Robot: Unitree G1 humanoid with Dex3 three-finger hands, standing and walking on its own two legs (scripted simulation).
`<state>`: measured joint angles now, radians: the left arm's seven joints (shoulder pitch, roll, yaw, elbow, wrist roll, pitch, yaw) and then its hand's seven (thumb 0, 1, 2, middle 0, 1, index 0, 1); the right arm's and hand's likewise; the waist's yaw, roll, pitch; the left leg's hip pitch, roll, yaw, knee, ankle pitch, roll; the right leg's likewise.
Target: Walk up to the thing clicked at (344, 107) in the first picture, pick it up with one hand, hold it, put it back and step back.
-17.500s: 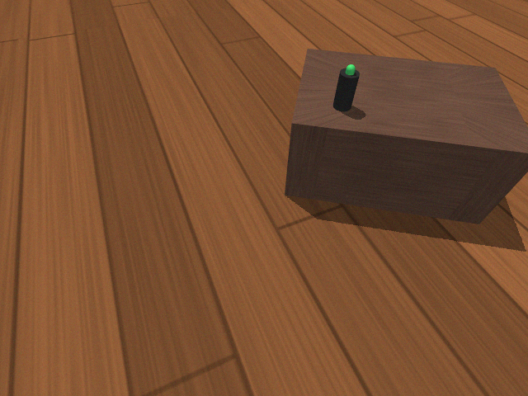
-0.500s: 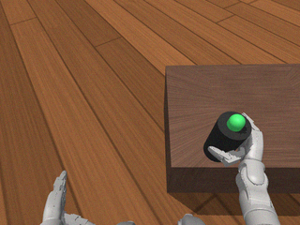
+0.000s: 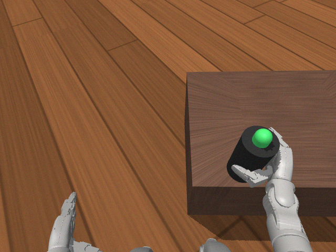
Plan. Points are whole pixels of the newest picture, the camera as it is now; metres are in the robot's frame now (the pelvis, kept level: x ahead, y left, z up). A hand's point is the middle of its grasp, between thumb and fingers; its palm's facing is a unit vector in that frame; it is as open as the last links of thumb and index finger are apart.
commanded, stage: hold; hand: right
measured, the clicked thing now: (251, 153) +0.33 -0.17 +0.04
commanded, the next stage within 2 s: crouch in 0.32 s
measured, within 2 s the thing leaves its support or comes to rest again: neither
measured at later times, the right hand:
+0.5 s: hand (247, 153) +0.33 -0.16 +0.03, palm faces +0.21 +0.98 -0.02, open 10.9 cm
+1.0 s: hand (250, 148) +0.40 -0.21 -0.06, palm faces +0.28 +0.96 +0.00, open 10.9 cm
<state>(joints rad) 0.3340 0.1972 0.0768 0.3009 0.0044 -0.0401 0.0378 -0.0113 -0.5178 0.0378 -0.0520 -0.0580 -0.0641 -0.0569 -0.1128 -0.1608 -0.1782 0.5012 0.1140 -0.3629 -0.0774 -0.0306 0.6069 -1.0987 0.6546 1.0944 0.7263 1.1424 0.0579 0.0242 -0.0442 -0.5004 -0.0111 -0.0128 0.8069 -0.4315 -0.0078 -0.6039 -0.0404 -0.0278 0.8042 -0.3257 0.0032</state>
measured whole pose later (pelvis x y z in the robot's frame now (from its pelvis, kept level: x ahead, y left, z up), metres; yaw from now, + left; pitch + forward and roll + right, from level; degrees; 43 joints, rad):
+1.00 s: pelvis -0.01 +0.00 -0.04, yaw +1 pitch +17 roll +2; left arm 0.33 0.22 0.06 0.14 0.05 -0.05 0.01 -0.01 -0.52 0.04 -0.05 -0.05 -0.06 -0.05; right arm -0.44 -0.31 -0.38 0.96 0.08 -0.53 -0.04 -0.03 0.61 -1.09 0.67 1.07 0.75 1.12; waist 0.15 0.06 -0.10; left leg -0.83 -0.04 0.01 1.04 -0.51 -0.01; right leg -0.95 -0.06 0.00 1.06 -0.40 0.00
